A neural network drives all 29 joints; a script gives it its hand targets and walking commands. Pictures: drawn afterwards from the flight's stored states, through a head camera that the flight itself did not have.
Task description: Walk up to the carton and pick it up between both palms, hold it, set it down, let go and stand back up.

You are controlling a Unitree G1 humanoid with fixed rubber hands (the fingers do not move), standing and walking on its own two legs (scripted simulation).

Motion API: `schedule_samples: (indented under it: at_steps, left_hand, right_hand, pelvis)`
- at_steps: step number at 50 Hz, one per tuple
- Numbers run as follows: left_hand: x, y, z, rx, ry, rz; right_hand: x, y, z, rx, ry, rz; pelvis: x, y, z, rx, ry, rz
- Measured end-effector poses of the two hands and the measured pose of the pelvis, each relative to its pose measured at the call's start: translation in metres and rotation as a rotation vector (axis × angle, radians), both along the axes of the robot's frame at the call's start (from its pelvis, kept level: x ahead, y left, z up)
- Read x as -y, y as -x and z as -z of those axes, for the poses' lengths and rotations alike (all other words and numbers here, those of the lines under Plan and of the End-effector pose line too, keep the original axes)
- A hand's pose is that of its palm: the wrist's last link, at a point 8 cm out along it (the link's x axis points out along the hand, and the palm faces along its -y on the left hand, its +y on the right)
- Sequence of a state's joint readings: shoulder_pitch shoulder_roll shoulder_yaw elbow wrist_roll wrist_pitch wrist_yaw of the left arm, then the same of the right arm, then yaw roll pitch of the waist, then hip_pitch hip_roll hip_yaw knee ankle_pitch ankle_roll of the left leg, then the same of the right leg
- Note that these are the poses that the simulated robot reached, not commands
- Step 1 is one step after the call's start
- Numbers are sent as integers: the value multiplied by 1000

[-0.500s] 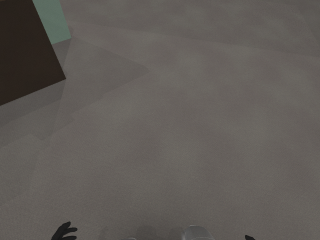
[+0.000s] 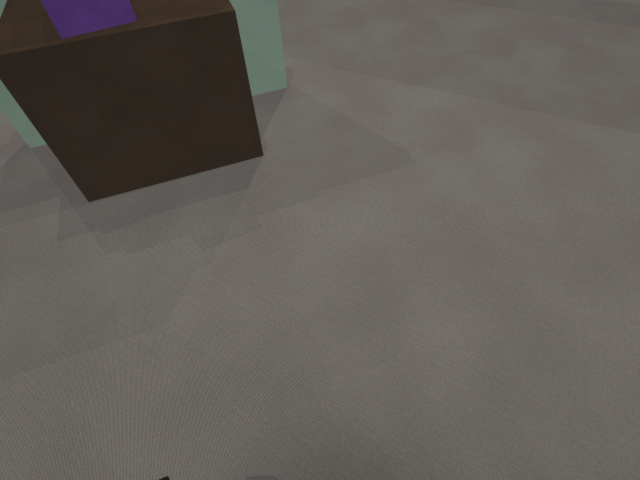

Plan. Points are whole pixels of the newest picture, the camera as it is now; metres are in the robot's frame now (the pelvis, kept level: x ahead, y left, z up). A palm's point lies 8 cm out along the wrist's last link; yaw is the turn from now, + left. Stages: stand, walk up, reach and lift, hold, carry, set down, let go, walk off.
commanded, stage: walk up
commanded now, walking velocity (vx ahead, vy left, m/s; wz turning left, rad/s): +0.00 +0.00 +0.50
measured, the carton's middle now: out of the picture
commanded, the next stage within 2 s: none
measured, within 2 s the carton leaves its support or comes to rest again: neither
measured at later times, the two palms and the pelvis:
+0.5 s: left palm out of the picture +0.13 +0.23 -0.14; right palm out of the picture +0.12 -0.30 -0.13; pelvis +0.08 -0.05 -0.01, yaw +14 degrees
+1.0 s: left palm out of the picture +0.08 +0.04 -0.14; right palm (466, 251) +0.50 -0.25 -0.10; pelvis +0.25 -0.12 +0.00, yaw +27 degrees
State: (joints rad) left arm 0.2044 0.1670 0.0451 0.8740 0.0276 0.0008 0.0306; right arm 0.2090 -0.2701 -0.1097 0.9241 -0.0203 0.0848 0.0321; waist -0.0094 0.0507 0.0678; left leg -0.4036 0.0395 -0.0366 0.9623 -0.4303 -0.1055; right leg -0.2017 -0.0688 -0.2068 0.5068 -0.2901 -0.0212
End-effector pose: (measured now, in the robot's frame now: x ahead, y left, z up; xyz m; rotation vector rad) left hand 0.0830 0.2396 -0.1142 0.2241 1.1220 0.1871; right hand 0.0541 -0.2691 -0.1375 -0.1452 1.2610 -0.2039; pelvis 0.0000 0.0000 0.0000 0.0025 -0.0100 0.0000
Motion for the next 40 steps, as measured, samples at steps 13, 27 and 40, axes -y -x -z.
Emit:
schedule_samples:
  at_steps: [13, 27, 40]
  left_hand:
    - [-30, 58, 49, -126, 119, -145]
    - [23, -76, 21, 30, 42, -151]
    - [120, -55, 7, -5, 47, -396]
  right_hand:
    - [-33, -24, -21, -15, 127, -127]
    - [48, -82, 3, -104, 100, -144]
    - [75, -292, -2, 59, 42, -451]
  pelvis:
    - [-9, -18, 10, 11, 47, -147]
    - [62, -95, 17, -21, 21, -260]
    - [125, -171, 5, -48, 20, -407]
